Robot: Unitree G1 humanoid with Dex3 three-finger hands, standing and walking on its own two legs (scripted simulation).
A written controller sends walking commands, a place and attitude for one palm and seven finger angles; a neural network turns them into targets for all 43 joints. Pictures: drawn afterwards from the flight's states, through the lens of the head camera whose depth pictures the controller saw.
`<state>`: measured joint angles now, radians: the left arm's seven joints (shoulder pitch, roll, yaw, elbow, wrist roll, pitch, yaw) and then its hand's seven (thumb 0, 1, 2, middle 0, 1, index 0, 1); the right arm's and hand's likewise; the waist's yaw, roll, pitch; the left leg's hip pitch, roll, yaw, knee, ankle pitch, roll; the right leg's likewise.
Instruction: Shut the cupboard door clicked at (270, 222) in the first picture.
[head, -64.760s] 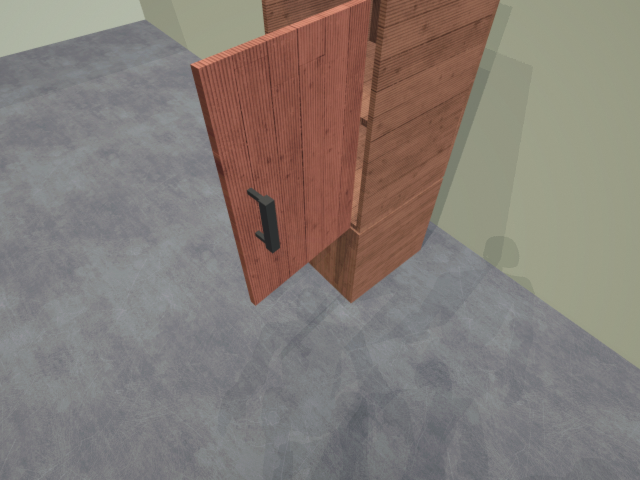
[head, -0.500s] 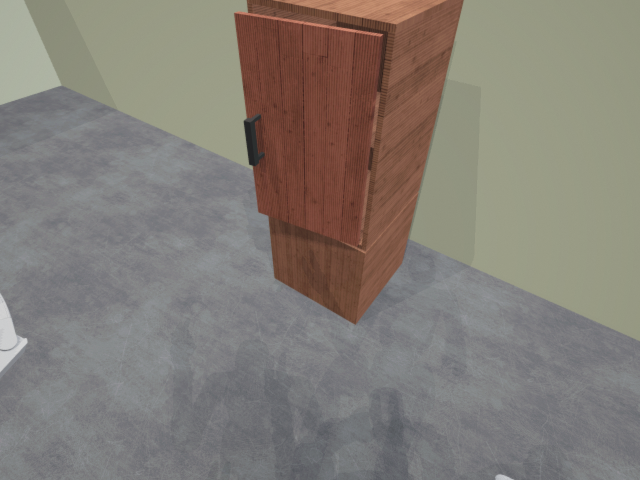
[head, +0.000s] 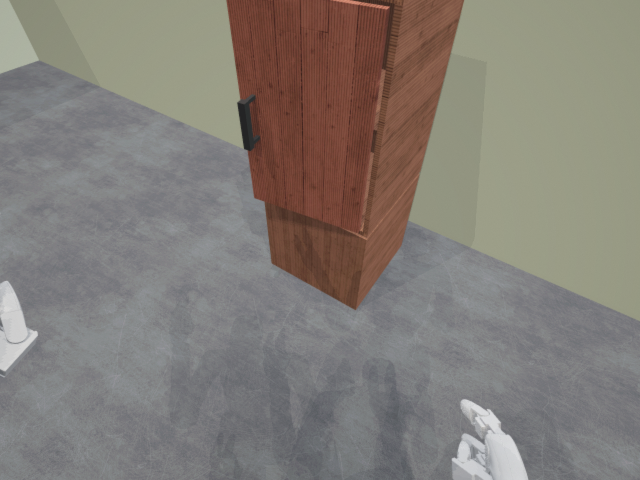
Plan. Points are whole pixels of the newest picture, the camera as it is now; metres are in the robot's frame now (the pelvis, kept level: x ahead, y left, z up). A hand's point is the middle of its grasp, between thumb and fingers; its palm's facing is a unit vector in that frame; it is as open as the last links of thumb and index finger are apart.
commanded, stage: stop stepping back and stand still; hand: left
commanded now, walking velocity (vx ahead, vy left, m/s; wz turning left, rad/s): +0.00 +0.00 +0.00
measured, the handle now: (250, 122) +0.94 +0.23 -0.05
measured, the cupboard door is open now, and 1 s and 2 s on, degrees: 8 8 8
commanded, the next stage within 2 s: let the arm hang, fingers relaxed in 0.14 s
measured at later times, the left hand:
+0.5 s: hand out of the picture +0.05 +0.22 -0.14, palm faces -0.06 -0.97 -0.24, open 7.4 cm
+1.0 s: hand out of the picture -0.11 +0.25 -0.16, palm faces +0.02 -0.96 -0.29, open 7.3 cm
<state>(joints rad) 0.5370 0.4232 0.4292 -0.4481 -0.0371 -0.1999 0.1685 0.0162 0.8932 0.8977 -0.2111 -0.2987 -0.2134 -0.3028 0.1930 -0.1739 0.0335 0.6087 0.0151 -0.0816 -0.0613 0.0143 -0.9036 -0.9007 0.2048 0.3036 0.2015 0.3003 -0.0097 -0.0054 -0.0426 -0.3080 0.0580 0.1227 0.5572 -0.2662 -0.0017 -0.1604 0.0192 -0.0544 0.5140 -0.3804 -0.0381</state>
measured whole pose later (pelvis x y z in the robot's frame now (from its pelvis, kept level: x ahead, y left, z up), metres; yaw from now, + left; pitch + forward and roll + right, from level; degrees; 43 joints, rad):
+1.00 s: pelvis -0.07 +0.04 +0.01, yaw +0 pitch -3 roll -1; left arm 0.35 0.24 0.02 1.13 0.03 0.02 0.02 0.01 0.91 0.90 -0.20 -0.30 -0.20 -0.30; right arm 0.25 -0.24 -0.03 1.09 -0.01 0.02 -0.01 0.01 -0.91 -0.90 0.20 0.30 0.20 0.30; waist 0.00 0.04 0.01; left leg -0.26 0.01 0.13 0.41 -0.12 0.06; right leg -0.15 -0.01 -0.05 0.43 -0.24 0.00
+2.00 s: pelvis -0.01 +0.02 +0.01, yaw +0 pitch -1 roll +0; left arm 0.17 0.27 0.01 1.14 0.02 -0.01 0.01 0.01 0.91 0.90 -0.20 -0.30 -0.20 -0.30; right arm 0.11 -0.28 0.00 1.12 -0.01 0.00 -0.01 0.01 -0.91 -0.90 0.20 0.30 0.20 0.30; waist 0.00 0.00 0.03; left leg -0.16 0.01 0.12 0.34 -0.15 0.02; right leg -0.01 0.00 -0.05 0.29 -0.26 -0.01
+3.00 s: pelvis -0.02 +0.01 +0.00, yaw +27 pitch +2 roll +0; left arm 0.15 0.23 0.06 0.86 0.03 0.03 0.03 0.01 0.91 0.90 -0.20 -0.30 -0.20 -0.30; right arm 0.20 -0.25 -0.09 0.94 -0.02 0.07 0.00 0.01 -0.91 -0.90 0.20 0.30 0.20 0.30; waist -0.03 0.03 0.07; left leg -0.49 -0.09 -0.14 0.74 -0.35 -0.02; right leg -0.26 -0.02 -0.01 0.54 -0.30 0.01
